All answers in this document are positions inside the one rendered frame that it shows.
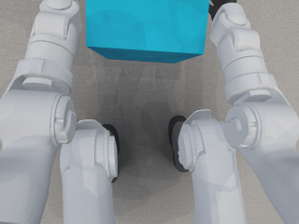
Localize right robot upper arm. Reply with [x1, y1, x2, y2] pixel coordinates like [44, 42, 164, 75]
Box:
[222, 102, 299, 224]

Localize right robot hand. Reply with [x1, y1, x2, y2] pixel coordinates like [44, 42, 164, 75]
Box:
[208, 0, 237, 20]

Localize carton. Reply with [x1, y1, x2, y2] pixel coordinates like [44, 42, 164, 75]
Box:
[85, 0, 210, 63]

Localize left robot forearm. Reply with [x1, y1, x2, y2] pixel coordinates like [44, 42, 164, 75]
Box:
[0, 0, 82, 103]

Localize robot right thigh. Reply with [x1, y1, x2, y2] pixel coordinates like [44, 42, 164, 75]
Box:
[178, 118, 247, 224]

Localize right robot forearm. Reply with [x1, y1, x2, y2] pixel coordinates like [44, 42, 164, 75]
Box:
[209, 3, 292, 107]

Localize robot left shin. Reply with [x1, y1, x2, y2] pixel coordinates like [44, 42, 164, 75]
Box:
[60, 119, 114, 178]

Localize left robot upper arm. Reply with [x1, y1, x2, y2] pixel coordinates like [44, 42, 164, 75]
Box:
[0, 90, 77, 224]

